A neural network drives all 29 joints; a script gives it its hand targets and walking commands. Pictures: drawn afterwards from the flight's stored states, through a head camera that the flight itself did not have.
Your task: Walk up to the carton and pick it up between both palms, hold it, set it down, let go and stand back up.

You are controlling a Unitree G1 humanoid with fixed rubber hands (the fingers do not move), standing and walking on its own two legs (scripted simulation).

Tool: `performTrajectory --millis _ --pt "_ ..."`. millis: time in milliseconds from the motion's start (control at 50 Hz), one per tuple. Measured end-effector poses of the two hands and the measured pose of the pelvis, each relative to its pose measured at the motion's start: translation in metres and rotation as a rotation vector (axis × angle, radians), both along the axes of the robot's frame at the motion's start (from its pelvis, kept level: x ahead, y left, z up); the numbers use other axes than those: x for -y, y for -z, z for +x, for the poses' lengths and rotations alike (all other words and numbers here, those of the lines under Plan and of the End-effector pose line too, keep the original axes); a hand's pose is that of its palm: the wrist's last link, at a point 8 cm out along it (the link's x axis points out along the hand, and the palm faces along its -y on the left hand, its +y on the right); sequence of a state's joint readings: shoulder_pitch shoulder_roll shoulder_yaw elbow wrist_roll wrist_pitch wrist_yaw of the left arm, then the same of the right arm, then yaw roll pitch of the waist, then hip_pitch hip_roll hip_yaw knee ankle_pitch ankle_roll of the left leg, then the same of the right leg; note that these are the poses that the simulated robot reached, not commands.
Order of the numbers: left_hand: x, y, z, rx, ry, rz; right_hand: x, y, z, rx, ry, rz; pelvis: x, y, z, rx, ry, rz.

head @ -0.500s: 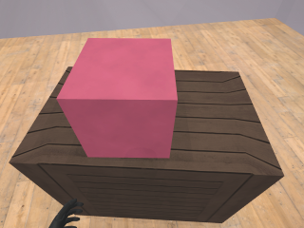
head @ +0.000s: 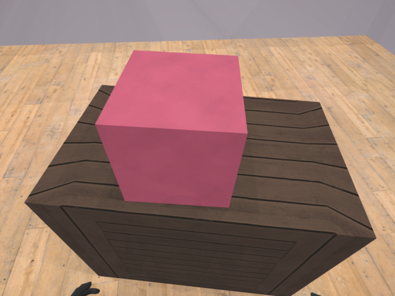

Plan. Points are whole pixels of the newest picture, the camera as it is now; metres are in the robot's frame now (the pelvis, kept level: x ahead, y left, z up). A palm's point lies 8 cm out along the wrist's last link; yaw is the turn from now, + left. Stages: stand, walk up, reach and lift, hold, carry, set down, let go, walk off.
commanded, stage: walk up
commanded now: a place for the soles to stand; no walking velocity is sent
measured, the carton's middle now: (181, 128) +0.50 +0.06 +0.05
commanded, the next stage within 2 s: none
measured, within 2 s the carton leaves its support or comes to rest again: neither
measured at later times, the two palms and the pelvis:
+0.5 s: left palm out of the picture +0.06 +0.37 -0.11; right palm out of the picture +0.06 -0.16 -0.11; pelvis +0.00 +0.10 -0.01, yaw -1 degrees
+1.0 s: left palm out of the picture +0.14 +0.34 -0.10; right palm out of the picture +0.06 -0.18 -0.11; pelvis +0.01 +0.10 +0.00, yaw -8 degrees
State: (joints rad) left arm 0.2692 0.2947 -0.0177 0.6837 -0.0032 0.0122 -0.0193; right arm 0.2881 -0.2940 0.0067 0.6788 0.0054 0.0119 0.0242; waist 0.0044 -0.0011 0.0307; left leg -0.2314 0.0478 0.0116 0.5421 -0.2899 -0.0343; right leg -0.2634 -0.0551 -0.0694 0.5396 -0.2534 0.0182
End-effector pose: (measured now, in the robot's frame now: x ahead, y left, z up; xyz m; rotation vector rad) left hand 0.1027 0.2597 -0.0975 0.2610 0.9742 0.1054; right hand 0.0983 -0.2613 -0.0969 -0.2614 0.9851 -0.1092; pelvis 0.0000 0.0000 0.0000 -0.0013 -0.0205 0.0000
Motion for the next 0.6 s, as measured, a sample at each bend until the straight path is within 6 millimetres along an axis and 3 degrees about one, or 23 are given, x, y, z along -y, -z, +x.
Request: performTrajectory --millis 60,140,220,300,400,600 --pt "-0.006 0.002 -0.011 -0.011 -0.010 0.023 -0.001 0.002 -0.004 -0.022 -0.027 -0.009 -0.004 0.002 -0.003 -0.004 -0.010 -0.009" --pt "-0.034 0.003 -0.042 -0.052 -0.061 0.098 -0.007 0.003 -0.005 -0.071 -0.065 -0.043 -0.020 0.004 -0.008 -0.006 -0.036 -0.013" --pt "-0.072 0.007 -0.079 -0.137 -0.109 0.135 -0.030 0.003 0.000 -0.072 -0.078 -0.046 -0.043 0.005 -0.012 -0.001 -0.045 -0.014" --pt "-0.108 0.022 -0.094 -0.189 -0.135 0.126 -0.060 0.011 -0.003 -0.036 -0.065 -0.041 -0.072 0.017 -0.012 0.011 -0.040 -0.014" --pt "-0.118 0.019 -0.077 -0.179 -0.104 0.092 -0.087 0.011 -0.024 -0.064 0.012 -0.026 -0.089 0.010 -0.008 0.022 -0.008 -0.009" --pt "-0.098 0.010 -0.019 -0.066 -0.004 0.012 -0.110 0.017 -0.035 -0.071 0.067 0.026 -0.102 0.005 0.003 0.016 0.052 -0.001"
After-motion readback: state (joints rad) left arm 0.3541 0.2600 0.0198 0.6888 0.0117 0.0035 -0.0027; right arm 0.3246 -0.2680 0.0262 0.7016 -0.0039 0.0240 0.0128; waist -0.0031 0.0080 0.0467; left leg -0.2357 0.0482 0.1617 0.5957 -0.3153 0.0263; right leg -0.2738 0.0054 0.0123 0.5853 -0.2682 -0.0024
